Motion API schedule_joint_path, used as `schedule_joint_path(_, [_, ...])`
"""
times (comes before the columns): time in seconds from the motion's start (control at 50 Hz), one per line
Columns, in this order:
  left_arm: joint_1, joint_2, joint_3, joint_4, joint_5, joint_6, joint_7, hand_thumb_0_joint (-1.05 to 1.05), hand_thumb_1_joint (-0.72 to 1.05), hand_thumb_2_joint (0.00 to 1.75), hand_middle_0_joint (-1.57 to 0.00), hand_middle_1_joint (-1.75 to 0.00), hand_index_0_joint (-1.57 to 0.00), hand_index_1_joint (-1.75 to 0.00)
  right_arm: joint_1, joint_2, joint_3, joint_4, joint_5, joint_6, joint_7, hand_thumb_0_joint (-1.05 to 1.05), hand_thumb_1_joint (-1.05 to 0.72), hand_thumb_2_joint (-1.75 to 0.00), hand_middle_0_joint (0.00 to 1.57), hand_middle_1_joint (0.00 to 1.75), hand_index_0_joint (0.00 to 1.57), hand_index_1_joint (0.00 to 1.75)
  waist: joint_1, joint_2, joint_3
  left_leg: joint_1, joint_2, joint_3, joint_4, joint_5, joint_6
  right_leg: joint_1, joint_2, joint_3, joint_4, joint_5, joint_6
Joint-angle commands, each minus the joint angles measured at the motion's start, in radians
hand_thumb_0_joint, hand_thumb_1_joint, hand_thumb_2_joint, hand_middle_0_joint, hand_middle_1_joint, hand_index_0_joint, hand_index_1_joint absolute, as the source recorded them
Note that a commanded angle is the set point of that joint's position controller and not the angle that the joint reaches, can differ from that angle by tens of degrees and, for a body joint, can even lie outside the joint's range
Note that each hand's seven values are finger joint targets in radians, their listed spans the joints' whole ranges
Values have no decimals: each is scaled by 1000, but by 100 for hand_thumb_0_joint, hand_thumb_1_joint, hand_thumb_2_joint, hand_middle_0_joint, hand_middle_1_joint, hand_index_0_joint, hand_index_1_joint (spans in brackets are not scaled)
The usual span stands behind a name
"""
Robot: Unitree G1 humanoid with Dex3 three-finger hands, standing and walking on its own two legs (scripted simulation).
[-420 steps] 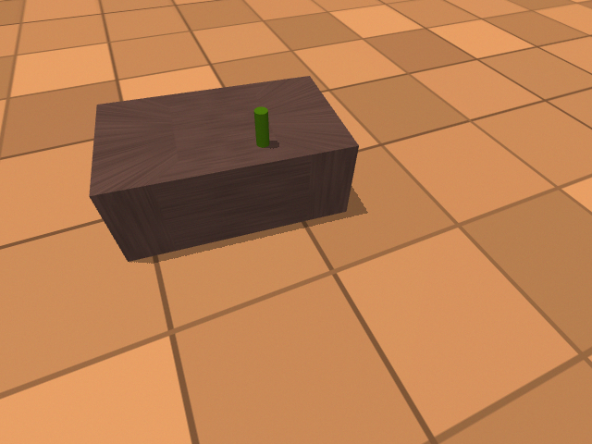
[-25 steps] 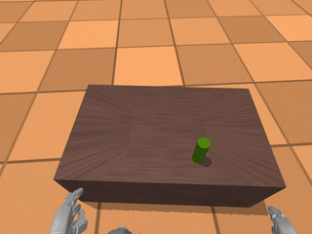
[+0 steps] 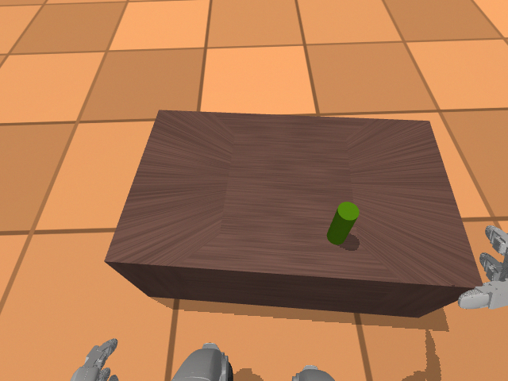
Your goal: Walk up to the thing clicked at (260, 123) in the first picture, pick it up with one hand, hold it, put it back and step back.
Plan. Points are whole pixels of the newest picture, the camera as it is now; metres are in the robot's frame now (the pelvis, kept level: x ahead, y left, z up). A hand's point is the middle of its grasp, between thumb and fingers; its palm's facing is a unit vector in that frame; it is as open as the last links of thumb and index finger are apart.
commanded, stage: go down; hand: right
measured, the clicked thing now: (341, 224) +0.50 -0.18 -0.26
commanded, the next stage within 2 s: approach in 1.36 s
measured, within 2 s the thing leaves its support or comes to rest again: neither
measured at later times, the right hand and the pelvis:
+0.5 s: hand (487, 228) +0.37 -0.36 +0.00, palm faces +0.14 +0.98 -0.12, open 17.5 cm; pelvis +0.00 +0.00 -0.01, yaw +1 degrees
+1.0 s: hand (496, 208) +0.40 -0.37 +0.01, palm faces +0.14 +0.99 -0.08, open 17.4 cm; pelvis +0.00 -0.01 -0.02, yaw +1 degrees
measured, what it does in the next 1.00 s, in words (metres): stands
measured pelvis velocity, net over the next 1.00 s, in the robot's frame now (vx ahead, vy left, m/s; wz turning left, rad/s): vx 0.00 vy -0.01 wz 0.02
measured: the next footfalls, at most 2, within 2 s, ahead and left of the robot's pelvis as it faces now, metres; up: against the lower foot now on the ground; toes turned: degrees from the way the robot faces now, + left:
none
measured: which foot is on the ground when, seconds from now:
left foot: down 0.00-1.00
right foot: down 0.00-1.00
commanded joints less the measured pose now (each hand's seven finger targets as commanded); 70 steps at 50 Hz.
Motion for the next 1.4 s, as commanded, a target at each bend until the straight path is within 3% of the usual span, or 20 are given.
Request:
schedule_joint_path(0.0, [44,180,66,-103,-1,-27,17,0,90,90,-19,-29,-19,-29,-321,-372,-108,-68,22,-168,36,0,61,-6,3,6,3,6,2,-93,-303,237,-15,-44,-41,173,36,6,19,18,-139,303,-17])
schedule_joint_path(0.1, [70,191,57,-88,1,-15,12,0,91,90,-19,-30,-19,-29,-416,-447,-135,25,20,-247,65,0,61,-5,3,6,4,6,-2,-117,-309,212,-15,-54,-50,107,37,-28,22,16,-139,231,-18])
schedule_joint_path(0.14, [83,195,53,-76,3,-14,11,0,92,90,-19,-30,-19,-29,-442,-466,-143,55,22,-268,77,0,61,-5,3,6,3,6,0,-129,-363,216,-15,-54,-39,138,39,-5,21,16,-127,271,-13])
schedule_joint_path(0.22, [108,208,52,-47,8,-9,8,0,92,90,-19,-30,-19,-30,-455,-498,-161,141,23,-291,96,0,57,-5,4,5,4,5,0,-121,-346,181,-23,-47,-27,152,42,-22,16,26,-121,311,-6])
schedule_joint_path(0.32, [120,208,44,-43,12,-6,3,0,91,90,-19,-30,-19,-30,-521,-537,-179,151,22,-327,120,0,55,-6,4,5,4,5,11,-121,-383,188,-19,-61,-9,205,43,-41,21,16,-86,348,-11])
schedule_joint_path(0.44, [136,215,36,-42,17,0,-8,0,91,90,-19,-30,-19,-30,-560,-553,-186,184,30,-349,143,0,52,-6,5,5,4,5,16,-157,-418,117,-27,-50,7,213,49,17,6,35,-70,436,0])
schedule_joint_path(0.5, [133,220,36,-39,19,3,-12,0,91,90,-19,-30,-19,-30,-584,-564,-192,182,36,-361,152,0,50,-6,5,5,5,5,18,-168,-405,91,-30,-46,6,186,47,20,4,40,-71,425,0])
schedule_joint_path(0.56, [143,219,31,-42,20,9,-18,0,91,90,-19,-30,-19,-30,-586,-586,-210,177,37,-369,161,0,51,-6,5,5,5,5,17,-160,-454,138,-24,-55,19,259,51,13,10,29,-47,487,-2])
schedule_joint_path(0.68, [147,223,29,-46,18,18,-25,0,90,90,-19,-30,-19,-30,-615,-597,-217,197,42,-374,173,0,53,-6,5,5,4,5,30,-145,-416,116,-29,-54,14,229,49,-25,11,29,-49,423,-8])
schedule_joint_path(0.72, [150,224,24,-47,17,22,-29,0,90,90,-19,-30,-19,-30,-619,-645,-247,177,41,-381,172,0,53,-7,4,5,4,5,15,-160,-448,170,-21,-64,20,254,50,-48,20,20,-47,414,-11])
schedule_joint_path(0.76, [159,221,22,-48,17,24,-31,0,90,91,-19,-30,-19,-30,-619,-628,-242,188,44,-382,184,0,56,-7,4,5,4,5,21,-171,-491,158,-25,-62,32,298,52,-2,14,24,-29,493,-4])
schedule_joint_path(0.82, [169,231,25,-33,22,32,-35,0,89,91,-19,-30,-19,-30,-615,-623,-236,223,44,-384,191,0,54,-7,4,5,4,5,28,-184,-457,100,-30,-55,43,300,54,15,6,34,-14,575,5])
schedule_joint_path(0.9, [164,224,14,-46,20,35,-45,0,89,91,-19,-30,-19,-30,-638,-641,-248,228,46,-394,195,0,55,-7,4,5,4,5,29,-169,-440,107,-29,-55,41,261,56,-30,8,34,-22,489,-2])
schedule_joint_path(1.0, [176,230,13,-46,21,37,-51,0,89,91,-19,-30,-19,-30,-697,-659,-247,217,44,-402,204,0,58,-7,4,6,4,6,40,-183,-474,85,-30,-57,49,265,55,-8,2,36,-10,505,-1])
schedule_joint_path(1.1, [162,231,8,-43,24,37,-52,0,90,91,-19,-30,-19,-30,-714,-678,-244,239,38,-401,202,0,57,-6,4,5,4,5,36,-198,-421,4,-33,-50,38,154,50,-15,-6,53,-25,405,-4])
schedule_joint_path(1.2, [176,229,0,-50,21,37,-53,0,89,92,-19,-30,-19,-30,-746,-716,-264,219,43,-402,206,0,57,-7,4,5,4,5,35,-181,-503,98,-30,-59,57,240,52,-60,7,31,-1,438,-7])
schedule_joint_path(1.24, [170,228,-4,-52,21,38,-53,0,89,91,-19,-30,-19,-30,-735,-696,-246,272,40,-398,206,0,56,-7,4,5,4,5,50,-167,-432,74,-30,-62,47,198,49,-97,10,25,-3,363,-17])
schedule_joint_path(1.28, [167,226,-9,-46,21,38,-52,0,89,91,-19,-30,-19,-30,-757,-720,-256,267,38,-403,204,0,57,-7,4,5,4,5,43,-181,-420,46,-30,-60,44,150,47,-116,7,30,-12,306,-17])
schedule_joint_path(1.34, [168,231,-7,-51,20,36,-51,0,89,91,-19,-30,-19,-30,-765,-730,-253,260,35,-406,206,0,55,-7,4,5,4,5,41,-184,-454,67,-31,-59,51,157,45,-101,10,29,-11,312,-17])
schedule_joint_path(1.38, [175,229,-12,-53,21,36,-51,0,89,92,-19,-30,-19,-30,-781,-741,-261,230,40,-408,209,0,55,-7,4,5,4,5,38,-215,-517,80,-29,-64,65,221,49,-62,7,27,10,399,-12])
